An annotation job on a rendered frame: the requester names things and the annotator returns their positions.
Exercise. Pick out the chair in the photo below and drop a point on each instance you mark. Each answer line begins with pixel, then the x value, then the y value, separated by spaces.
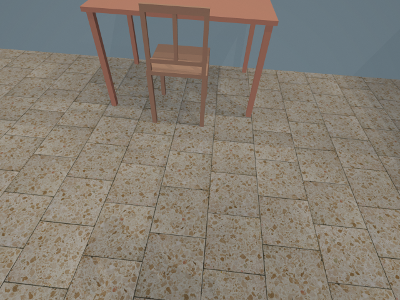
pixel 174 60

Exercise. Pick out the table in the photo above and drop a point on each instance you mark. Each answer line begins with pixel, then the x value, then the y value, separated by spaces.
pixel 251 12

